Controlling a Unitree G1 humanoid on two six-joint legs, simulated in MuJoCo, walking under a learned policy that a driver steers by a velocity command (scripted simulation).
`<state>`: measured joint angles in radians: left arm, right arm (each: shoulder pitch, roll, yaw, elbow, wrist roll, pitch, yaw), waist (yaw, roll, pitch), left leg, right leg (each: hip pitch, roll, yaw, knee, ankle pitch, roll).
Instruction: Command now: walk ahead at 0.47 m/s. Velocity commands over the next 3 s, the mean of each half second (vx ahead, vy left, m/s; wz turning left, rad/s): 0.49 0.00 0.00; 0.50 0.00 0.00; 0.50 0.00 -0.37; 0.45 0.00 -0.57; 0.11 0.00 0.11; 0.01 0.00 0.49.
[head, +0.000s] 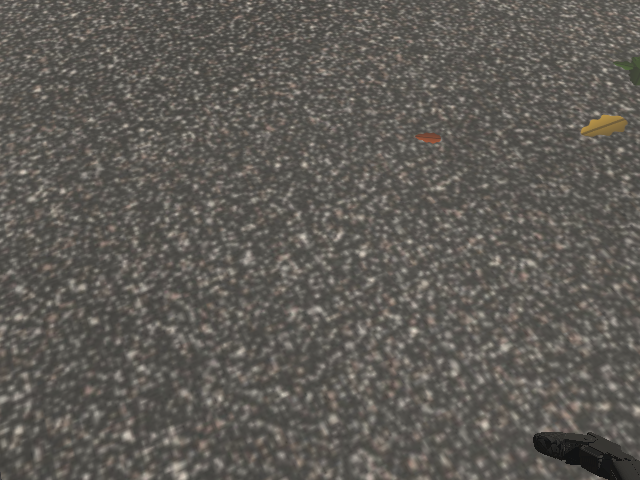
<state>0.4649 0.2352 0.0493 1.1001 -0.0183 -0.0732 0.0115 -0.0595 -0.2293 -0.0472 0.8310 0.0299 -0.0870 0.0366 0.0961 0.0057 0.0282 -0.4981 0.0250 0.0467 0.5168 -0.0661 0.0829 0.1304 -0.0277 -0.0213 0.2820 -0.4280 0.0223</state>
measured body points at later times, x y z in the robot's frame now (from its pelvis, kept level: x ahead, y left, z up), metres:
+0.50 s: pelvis +0.27 +0.01 +0.01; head +0.30 +0.01 +0.46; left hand +0.49 +0.23 -0.09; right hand +0.23 -0.25 -0.13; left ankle +0.14 +0.11 -0.72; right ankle +0.47 -0.13 -0.69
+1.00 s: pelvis +0.56 -0.02 +0.02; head +0.58 -0.03 +0.47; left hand +0.54 +0.24 -0.12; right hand +0.76 -0.26 -0.09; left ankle +0.75 +0.14 -0.68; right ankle +0.47 -0.12 -0.72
